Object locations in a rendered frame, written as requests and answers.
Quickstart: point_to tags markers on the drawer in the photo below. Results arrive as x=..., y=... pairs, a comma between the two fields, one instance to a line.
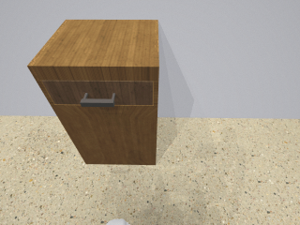
x=71, y=92

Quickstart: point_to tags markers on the cabinet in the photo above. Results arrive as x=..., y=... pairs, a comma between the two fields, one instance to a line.
x=105, y=50

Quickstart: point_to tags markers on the handle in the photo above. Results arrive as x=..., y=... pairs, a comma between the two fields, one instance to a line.
x=97, y=102

